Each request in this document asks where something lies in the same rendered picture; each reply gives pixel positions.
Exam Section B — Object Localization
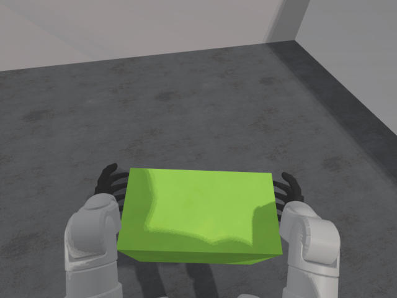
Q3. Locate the robot left forearm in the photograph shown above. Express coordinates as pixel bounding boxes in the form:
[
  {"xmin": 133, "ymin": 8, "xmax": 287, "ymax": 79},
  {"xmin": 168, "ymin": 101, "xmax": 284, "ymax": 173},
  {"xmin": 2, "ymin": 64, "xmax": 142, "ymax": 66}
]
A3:
[{"xmin": 64, "ymin": 193, "xmax": 123, "ymax": 298}]

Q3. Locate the left robot hand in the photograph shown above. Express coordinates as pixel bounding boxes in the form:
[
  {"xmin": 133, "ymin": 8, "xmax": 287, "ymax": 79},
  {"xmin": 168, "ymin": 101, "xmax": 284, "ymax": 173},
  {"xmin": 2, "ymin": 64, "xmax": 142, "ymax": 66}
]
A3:
[{"xmin": 94, "ymin": 163, "xmax": 129, "ymax": 212}]

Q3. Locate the carton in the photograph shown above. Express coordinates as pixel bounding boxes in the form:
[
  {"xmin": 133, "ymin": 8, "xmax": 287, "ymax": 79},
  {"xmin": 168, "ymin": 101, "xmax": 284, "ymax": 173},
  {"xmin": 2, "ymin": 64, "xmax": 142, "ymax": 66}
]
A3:
[{"xmin": 117, "ymin": 168, "xmax": 283, "ymax": 264}]

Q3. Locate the right robot hand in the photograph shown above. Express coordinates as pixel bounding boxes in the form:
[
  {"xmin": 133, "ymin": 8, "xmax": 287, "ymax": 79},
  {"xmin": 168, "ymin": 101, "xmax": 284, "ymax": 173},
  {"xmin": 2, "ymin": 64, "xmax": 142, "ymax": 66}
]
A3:
[{"xmin": 273, "ymin": 172, "xmax": 304, "ymax": 222}]

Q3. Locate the robot right forearm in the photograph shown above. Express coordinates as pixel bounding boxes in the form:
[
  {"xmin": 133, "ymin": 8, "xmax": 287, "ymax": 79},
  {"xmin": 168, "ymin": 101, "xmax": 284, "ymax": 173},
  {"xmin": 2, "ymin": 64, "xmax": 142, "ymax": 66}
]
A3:
[{"xmin": 279, "ymin": 201, "xmax": 341, "ymax": 298}]

